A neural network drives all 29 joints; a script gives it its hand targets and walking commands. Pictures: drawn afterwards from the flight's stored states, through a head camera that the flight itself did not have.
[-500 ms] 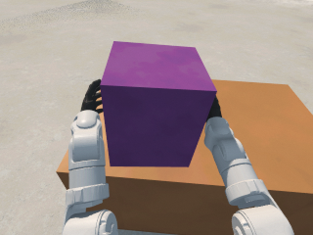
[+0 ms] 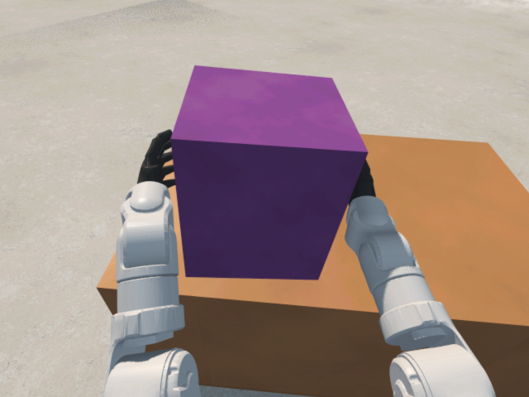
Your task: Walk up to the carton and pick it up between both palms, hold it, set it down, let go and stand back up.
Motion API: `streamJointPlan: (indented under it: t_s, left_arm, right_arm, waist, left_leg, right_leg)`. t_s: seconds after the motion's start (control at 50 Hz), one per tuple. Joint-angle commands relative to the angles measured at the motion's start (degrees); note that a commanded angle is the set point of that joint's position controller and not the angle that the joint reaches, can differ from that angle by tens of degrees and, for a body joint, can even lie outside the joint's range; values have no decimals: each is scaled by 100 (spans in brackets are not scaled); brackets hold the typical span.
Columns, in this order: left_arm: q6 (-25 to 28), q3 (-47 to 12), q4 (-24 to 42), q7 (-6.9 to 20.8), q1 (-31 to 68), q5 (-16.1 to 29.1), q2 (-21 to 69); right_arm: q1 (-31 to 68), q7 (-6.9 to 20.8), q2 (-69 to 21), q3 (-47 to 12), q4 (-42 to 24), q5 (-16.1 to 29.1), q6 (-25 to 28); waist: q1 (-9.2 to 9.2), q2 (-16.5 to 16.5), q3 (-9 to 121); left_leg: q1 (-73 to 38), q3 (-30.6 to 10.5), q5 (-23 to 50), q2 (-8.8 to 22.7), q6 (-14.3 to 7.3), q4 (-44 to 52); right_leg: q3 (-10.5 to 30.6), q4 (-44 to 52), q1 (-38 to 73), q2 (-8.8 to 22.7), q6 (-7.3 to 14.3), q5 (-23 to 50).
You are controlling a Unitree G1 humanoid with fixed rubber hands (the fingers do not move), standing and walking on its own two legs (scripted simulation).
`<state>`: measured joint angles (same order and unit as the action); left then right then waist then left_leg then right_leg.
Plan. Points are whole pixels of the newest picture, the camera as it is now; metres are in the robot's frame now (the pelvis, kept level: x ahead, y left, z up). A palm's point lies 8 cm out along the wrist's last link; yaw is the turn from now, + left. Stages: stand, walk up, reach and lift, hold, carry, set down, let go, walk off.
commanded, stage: hold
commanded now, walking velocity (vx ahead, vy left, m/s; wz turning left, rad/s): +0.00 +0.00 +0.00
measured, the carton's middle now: (259, 177) +0.40 +0.00 +0.17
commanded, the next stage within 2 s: none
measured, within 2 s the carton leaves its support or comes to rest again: neither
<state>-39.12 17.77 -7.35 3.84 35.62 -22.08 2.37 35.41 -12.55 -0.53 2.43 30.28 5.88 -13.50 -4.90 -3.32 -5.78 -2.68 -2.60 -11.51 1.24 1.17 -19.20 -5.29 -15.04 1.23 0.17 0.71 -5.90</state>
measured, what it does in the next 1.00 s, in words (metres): stands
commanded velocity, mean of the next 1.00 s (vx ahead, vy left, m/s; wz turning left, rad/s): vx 0.00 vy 0.00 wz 0.00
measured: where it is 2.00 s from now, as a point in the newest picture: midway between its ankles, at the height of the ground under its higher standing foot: outside the picture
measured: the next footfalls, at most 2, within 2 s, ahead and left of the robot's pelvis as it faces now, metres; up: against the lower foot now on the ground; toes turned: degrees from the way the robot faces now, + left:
none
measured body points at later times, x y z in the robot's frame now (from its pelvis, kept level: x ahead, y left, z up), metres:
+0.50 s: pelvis +0.01 +0.00 +0.00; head -0.02 +0.03 +0.45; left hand +0.39 +0.16 +0.18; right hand +0.38 -0.14 +0.16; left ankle +0.00 +0.13 -0.75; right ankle +0.04 -0.11 -0.75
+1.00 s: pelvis +0.00 +0.00 +0.00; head -0.03 +0.03 +0.45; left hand +0.38 +0.16 +0.18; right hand +0.37 -0.14 +0.16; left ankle +0.01 +0.13 -0.75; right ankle +0.04 -0.11 -0.75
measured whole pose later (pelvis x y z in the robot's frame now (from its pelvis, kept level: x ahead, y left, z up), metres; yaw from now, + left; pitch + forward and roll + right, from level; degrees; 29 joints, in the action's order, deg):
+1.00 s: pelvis +0.00 +0.00 +0.00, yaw +0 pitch -11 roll -1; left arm -40.0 17.7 -4.2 4.1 34.0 -22.4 3.1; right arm 34.1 -12.9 0.0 0.7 28.0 7.0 -13.8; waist -5.3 -3.3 -6.8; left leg -3.8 -2.3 -12.1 1.4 1.0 -19.4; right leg -5.5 -14.4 2.9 0.0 0.6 -6.2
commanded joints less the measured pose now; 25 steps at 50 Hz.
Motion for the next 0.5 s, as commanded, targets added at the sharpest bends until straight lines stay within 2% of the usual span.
streamJointPlan:
  t_s: [0.0,0.02,0.04,0.06,0.08,0.1,0.12,0.14,0.16,0.18,0.2,0.22,0.24,0.26,0.28,0.32,0.34,0.36,0.38,0.4,0.44,0.46,0.48]
  left_arm:
    - [283,-2671,423,771,3083,941,2904]
    - [270,-2506,254,791,3139,772,2840]
    - [215,-2376,153,839,2958,728,2853]
    - [222,-2471,366,867,3031,804,2843]
    - [190,-2393,349,876,2831,714,2870]
    - [155,-2315,70,922,2881,687,2827]
    - [232,-2337,295,917,3107,745,2790]
    - [217,-2242,94,920,3108,647,2749]
    - [270,-2332,306,912,3346,696,2720]
    - [279,-2477,465,876,3303,736,2821]
    - [259,-2431,310,873,3298,720,2762]
    - [301,-2564,623,849,3373,796,2836]
    - [300,-2767,613,821,3309,889,2967]
    - [325,-2771,749,794,3357,904,2870]
    - [342,-2974,783,776,3208,1022,3032]
    - [310,-2849,711,765,3137,918,2915]
    - [288,-2877,610,772,3187,945,2976]
    - [234,-2772,524,787,3152,876,2905]
    - [219,-2771,551,805,3198,846,2899]
    - [207,-2647,563,809,3037,789,2799]
    - [170,-2695,556,835,2964,852,2802]
    - [201,-2825,754,818,3042,910,2892]
    - [223,-2863,790,800,3168,913,2913]
  right_arm:
    - [4240,722,-2830,-2008,-1899,378,478]
    - [4112,722,-2826,-1956,-1597,330,413]
    - [4149,710,-2807,-1997,-1666,340,415]
    - [3976,686,-2838,-2061,-1614,351,400]
    - [4158,670,-2753,-2081,-1869,403,434]
    - [4087,643,-2730,-1976,-1695,354,404]
    - [4167,634,-2922,-2093,-1817,286,417]
    - [4048,656,-2839,-1848,-1435,189,372]
    - [4151,687,-2938,-1950,-1521,215,435]
    - [4267,703,-2881,-1953,-1746,273,480]
    - [4261,722,-2809,-1872,-1589,259,455]
    - [4274,703,-2932,-1996,-1882,258,515]
    - [4318,680,-2882,-2034,-2030,330,536]
    - [4210,708,-2911,-2069,-1848,433,501]
    - [4376,666,-2994,-2162,-2337,448,577]
    - [4249,632,-2984,-2236,-2266,459,504]
    - [4128,617,-2904,-2184,-2087,460,456]
    - [4075,627,-2809,-1985,-1776,332,405]
    - [3881,666,-2651,-1880,-1601,310,376]
    - [3861,682,-2665,-1961,-1707,330,379]
    - [3839,685,-2530,-1926,-1742,293,374]
    - [4056,690,-2606,-1956,-1934,362,452]
    - [3923,698,-2606,-1959,-1796,354,434]
  waist:
    - [-14,396,2313]
    - [-91,448,2118]
    - [-4,316,2044]
    - [-19,354,2097]
    - [51,343,2131]
    - [-3,338,1869]
    - [-5,239,2106]
    - [-33,299,1678]
    - [-45,308,1973]
    - [-11,523,2068]
    - [-24,443,1942]
    - [-63,507,2208]
    - [-238,618,2577]
    - [-126,755,2440]
    - [-142,635,2743]
    - [-36,521,2422]
    - [-234,651,2309]
    - [-189,656,1961]
    - [-282,639,1905]
    - [-162,605,1963]
    - [-287,513,2001]
    - [-233,630,2257]
    - [-255,675,2282]
  left_leg:
    - [329,459,1543,-315,66,228]
    - [312,504,1357,-349,45,331]
    - [379,514,1335,-376,44,319]
    - [339,556,1488,-342,66,260]
    - [420,543,1550,-351,35,271]
    - [526,568,1209,-391,24,331]
    - [471,574,1111,-412,-51,355]
    - [666,586,751,-390,-58,471]
    - [708,592,768,-425,-84,490]
    - [631,550,912,-383,-47,425]
    - [616,499,1033,-350,-36,433]
    - [456,545,1168,-382,-3,390]
    - [300,511,1476,-408,100,257]
    - [344,486,1601,-392,112,194]
    - [190,463,1823,-406,129,70]
    - [248,462,1901,-357,91,110]
    - [283,474,1646,-359,133,207]
    - [364,476,1446,-327,98,243]
    - [276,424,1331,-285,133,306]
    - [397,450,1272,-296,78,357]
    - [286,469,1370,-290,122,403]
    - [116,473,1774,-290,201,251]
    - [7,452,1832,-311,192,248]
  right_leg:
    - [-101,38,1297,-244,-173,635]
    - [-128,84,1250,-215,-199,535]
    - [-128,79,1404,-225,-212,662]
    - [-87,17,1464,-204,-196,896]
    - [-117,18,1581,-210,-217,926]
    - [-123,100,1483,-175,-246,693]
    - [-45,58,1510,-141,-247,763]
    - [-86,142,1286,-141,-235,313]
    - [-97,68,1491,-117,-251,315]
    - [-86,102,1434,-152,-200,308]
    - [-107,114,1399,-156,-187,243]
    - [-153,70,1383,-168,-237,447]
    - [-188,71,1491,-185,-217,718]
    - [-111,14,1465,-199,-184,777]
    - [-158,-37,1495,-217,-243,1133]
    - [-148,-30,1439,-243,-231,1111]
    - [-174,21,1367,-216,-237,826]
    - [-103,89,1258,-214,-181,589]
    - [-140,118,1144,-225,-149,342]
    - [-104,86,1265,-197,-149,408]
    - [-183,98,1313,-215,-136,390]
    - [-185,44,1282,-291,-121,556]
    - [-199,96,1195,-309,-145,482]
